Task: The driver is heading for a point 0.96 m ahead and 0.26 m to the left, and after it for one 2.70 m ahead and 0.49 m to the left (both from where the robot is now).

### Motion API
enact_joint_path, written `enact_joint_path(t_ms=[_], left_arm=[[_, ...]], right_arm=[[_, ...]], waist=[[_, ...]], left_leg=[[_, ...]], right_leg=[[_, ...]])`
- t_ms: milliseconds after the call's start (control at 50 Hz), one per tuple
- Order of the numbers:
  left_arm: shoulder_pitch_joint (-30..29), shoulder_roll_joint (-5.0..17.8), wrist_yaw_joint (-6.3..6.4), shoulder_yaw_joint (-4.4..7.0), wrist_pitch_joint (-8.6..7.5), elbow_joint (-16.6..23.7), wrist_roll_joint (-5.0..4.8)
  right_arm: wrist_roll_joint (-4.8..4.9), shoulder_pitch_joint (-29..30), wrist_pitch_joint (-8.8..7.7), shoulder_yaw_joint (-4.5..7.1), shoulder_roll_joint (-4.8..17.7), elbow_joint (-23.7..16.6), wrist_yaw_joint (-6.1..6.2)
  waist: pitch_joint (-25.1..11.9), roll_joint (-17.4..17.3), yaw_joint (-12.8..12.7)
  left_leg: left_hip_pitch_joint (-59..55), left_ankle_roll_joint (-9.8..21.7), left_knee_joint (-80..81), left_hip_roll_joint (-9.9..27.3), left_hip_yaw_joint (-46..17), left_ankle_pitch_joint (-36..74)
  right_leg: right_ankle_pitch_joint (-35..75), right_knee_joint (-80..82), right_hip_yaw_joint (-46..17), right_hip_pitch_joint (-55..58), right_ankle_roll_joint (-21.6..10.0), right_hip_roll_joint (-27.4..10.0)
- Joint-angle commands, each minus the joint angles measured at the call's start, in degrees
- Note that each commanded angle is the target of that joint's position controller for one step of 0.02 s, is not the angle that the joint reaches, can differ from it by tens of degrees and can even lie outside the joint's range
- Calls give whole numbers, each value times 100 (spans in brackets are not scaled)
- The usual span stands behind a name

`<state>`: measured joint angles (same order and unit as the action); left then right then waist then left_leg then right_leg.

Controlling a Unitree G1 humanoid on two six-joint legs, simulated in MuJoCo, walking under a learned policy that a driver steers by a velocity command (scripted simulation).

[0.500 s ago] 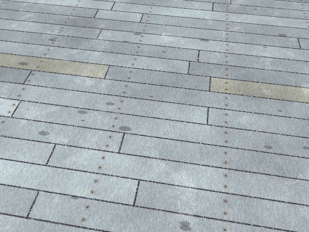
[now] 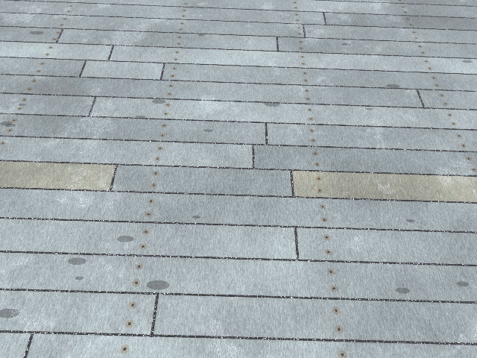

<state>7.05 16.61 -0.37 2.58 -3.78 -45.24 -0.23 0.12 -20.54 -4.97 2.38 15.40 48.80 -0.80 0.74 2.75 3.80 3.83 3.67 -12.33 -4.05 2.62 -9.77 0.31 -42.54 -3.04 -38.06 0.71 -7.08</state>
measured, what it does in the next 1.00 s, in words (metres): walks ahead, turning left: right foot, then left foot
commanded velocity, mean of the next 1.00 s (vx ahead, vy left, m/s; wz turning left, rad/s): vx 0.50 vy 0.00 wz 0.24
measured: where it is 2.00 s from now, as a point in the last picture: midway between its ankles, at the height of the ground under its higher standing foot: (146, 203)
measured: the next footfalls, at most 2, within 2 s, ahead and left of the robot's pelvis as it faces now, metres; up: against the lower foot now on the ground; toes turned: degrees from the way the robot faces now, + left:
right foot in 0.22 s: +0.30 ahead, -0.15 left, +0.00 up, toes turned -2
left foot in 0.74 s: +0.58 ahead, +0.10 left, +0.00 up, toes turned +11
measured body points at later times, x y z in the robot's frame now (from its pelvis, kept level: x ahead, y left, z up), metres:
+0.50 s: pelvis +0.28 -0.06 +0.00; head +0.30 -0.06 +0.45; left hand +0.32 +0.22 -0.13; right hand +0.43 -0.33 -0.11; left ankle +0.40 +0.12 -0.68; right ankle +0.26 -0.15 -0.75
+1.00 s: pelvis +0.55 +0.03 +0.00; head +0.58 +0.05 +0.44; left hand +0.65 +0.34 -0.11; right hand +0.71 -0.21 -0.11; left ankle +0.54 +0.10 -0.75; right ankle +0.69 -0.13 -0.68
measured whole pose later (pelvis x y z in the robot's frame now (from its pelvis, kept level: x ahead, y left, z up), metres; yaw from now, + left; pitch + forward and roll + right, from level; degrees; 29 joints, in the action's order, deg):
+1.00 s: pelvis +0.55 +0.03 +0.00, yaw +17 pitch +2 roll +0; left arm 5.7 17.4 0.0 3.0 -5.5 -44.5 0.8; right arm 0.5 -18.3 -3.1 3.6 15.5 41.7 -0.6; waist 2.3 1.6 2.2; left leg 12.0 5.1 -19.5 -6.6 -3.9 -8.7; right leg -12.7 -53.7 -4.7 -35.8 2.3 -5.8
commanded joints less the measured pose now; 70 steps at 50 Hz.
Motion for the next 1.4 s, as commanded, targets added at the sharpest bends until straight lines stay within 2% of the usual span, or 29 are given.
enact_joint_path(t_ms=[20,120,200,220,240,260,280,300,320,340,420,500,640,700,740,760,780,800,820,840,920,980,1120,1220,1260,1280,1300,1340,1400], left_arm=[[-609,215,-63,14,-117,452,-29],[-1203,283,-227,10,-194,719,-65],[219,744,-210,246,-223,338,-39],[1279,1092,-145,368,-208,89,16],[1819,1646,-110,503,-158,-26,57],[1891,1151,-117,374,-134,-62,-34],[1424,878,-98,277,-130,-4,-63],[999,726,-87,228,-122,68,-52],[671,508,-116,156,-123,100,-10],[505,471,-121,136,-154,120,53],[457,661,-98,204,-263,-48,59],[661,679,-3,204,-257,-226,82],[1140,887,60,274,-88,-564,-34],[941,1091,133,348,59,-510,-67],[837,1055,210,327,170,-411,-42],[1015,793,226,208,121,-249,108],[1425,91,108,-32,-85,-13,138],[949,716,-4,101,-313,-31,-46],[464,859,-59,136,-431,142,-215],[248,734,-23,115,-468,165,-134],[493,624,32,184,-253,148,93],[19,506,58,145,-174,339,125],[-1082,443,-44,109,-283,745,-3],[-343,789,-78,287,-419,618,-21],[1123,1293,9,445,-427,442,95],[1434,1603,-33,524,-341,217,95],[1119,990,-58,392,-321,385,-19],[659,601,-32,261,-246,466,48],[490,500,-6,224,-257,320,94]], right_arm=[[55,-69,-44,232,1001,-197,65],[84,-405,114,248,995,72,107],[82,-78,219,269,1096,56,159],[3,-47,213,176,928,-76,176],[-40,-710,82,-29,254,-202,114],[62,-601,-60,15,531,-96,82],[229,-53,-144,142,968,-250,40],[238,305,-173,139,962,-346,45],[122,565,-144,158,883,-364,78],[85,400,-90,176,808,-366,86],[71,326,126,106,458,-361,113],[77,933,121,117,451,-506,67],[108,1994,90,55,359,-1065,-169],[81,1704,127,163,562,-1184,-253],[100,279,167,450,1005,-859,-202],[110,-573,224,626,1542,-734,-82],[154,-331,184,643,1845,-863,-95],[111,-407,149,482,1286,-927,-111],[55,-218,112,421,1056,-937,-91],[44,132,93,389,976,-991,-96],[6,657,84,333,822,-1217,-20],[59,430,85,398,1014,-1166,90],[128,-68,186,431,1049,-956,180],[111,80,288,413,913,-986,220],[-36,-43,263,191,320,-1152,192],[204,-748,213,148,243,-1339,192],[246,-655,216,259,874,-1125,214],[139,201,282,327,996,-1219,201],[149,327,325,315,672,-1343,114]], waist=[[257,-557,52],[375,-574,137],[-544,-721,-739],[-1362,-415,-1152],[-2126,944,-916],[-2346,978,-1075],[-1336,622,-1030],[-790,260,-861],[-309,-96,-707],[-226,217,-470],[-14,204,-248],[87,-43,-473],[409,-97,-833],[92,110,-523],[-723,-17,229],[-1368,-899,455],[-1976,-2106,-104],[-2049,-1269,244],[-1305,-975,254],[-761,-226,31],[-413,-404,-493],[-134,-483,-374],[-20,-763,36],[-235,-1026,-452],[-1574,-25,-972],[-1906,2002,-571],[-1292,996,-689],[-341,73,-710],[-42,386,-484]], left_leg=[[120,782,562,1469,-724,1011],[-866,719,114,1804,-800,1568],[-779,395,-1575,1554,-513,3872],[257,205,-3021,1284,-319,2938],[2750,-257,-5259,245,-134,-215],[3603,-240,-6076,121,-931,-2390],[4101,-158,-6329,497,-954,-2070],[4019,-132,-6070,815,-761,-1505],[3794,-142,-5667,1003,-650,-1100],[3415,-189,-5417,1156,-697,-820],[3198,-431,-4751,1292,-635,-284],[3354,-398,-3463,1122,-596,1164],[3588,-110,-2153,916,-353,1192],[2983,163,-2139,574,46,288],[996,483,-1830,88,247,338],[-797,910,-1803,1085,-1339,479],[-2515,2084,-829,2334,-4717,-741],[-2626,1829,-458,2273,-4756,-1119],[-2022,1556,-466,2070,-3865,-702],[-1130,1329,-402,1798,-3174,-2],[413,1317,-27,1365,-2296,1326],[802,1291,59,1218,-1933,1542],[811,833,-266,1047,-2094,453],[367,577,-1285,1085,-2676,705],[1521,161,-3840,285,-1792,-604],[3571,-109,-5480,-200,-1268,-2551],[4112,-202,-6099,283,-1439,-2240],[3959,-280,-6058,662,-1138,-1322],[3517,-313,-5492,1008,-977,-852]], right_leg=[[623,748,190,136,-1,148],[11,1325,243,-111,-236,333],[-299,1681,603,2163,-682,762],[-59,1371,-106,3944,-1014,86],[-807,1609,-2718,6197,-1967,-1340],[-1543,2334,-3903,6348,-2141,-1572],[-1781,2490,-3031,5578,-1810,-1349],[-1511,2645,-2289,4714,-1598,-1106],[-1082,2895,-1746,3902,-1407,-800],[-674,3063,-1473,3399,-1420,-727],[32,3575,-651,2694,-1559,-635],[274,3686,237,3013,-1210,-325],[709,3380,771,4215,-983,-809],[2781,2435,1001,4587,-777,-894],[3615,398,1331,4031,-493,-532],[1645,-1506,1398,2509,-248,-224],[-3117,-3383,679,66,56,1130],[-3178,-3741,-351,-565,-117,788],[-2709,-3588,-265,-810,-257,557],[-2264,-3036,-205,-588,-295,298],[-1716,-1961,-153,346,-11,64],[-1026,-871,-57,212,289,165],[467,1191,-126,898,248,635],[-344,1805,-105,1961,-132,699],[-726,1717,-1421,4587,-699,-698],[-2276,2355,-4196,5849,-1606,-1781],[-3229,2612,-4130,5394,-1445,-1669],[-2149,2729,-2373,4097,-1059,-1150],[-982,3091,-1208,3252,-1034,-759]])
Keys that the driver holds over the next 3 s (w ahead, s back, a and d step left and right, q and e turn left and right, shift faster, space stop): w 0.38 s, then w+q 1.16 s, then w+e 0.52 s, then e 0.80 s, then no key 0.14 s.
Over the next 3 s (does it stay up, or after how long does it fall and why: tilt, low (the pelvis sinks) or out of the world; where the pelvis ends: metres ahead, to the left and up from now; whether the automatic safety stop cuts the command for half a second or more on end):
stays up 1.25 0.38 -0.01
